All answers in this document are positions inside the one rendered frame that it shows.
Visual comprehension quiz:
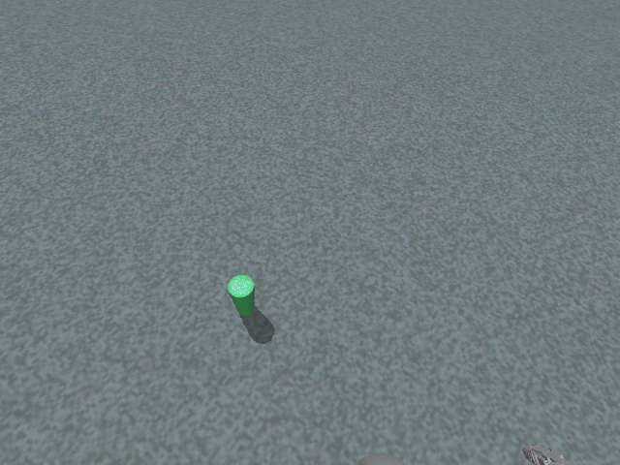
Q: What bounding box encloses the cup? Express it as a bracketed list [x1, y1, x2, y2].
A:
[228, 275, 255, 316]

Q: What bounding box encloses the right robot hand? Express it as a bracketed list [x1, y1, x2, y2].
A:
[523, 445, 575, 465]

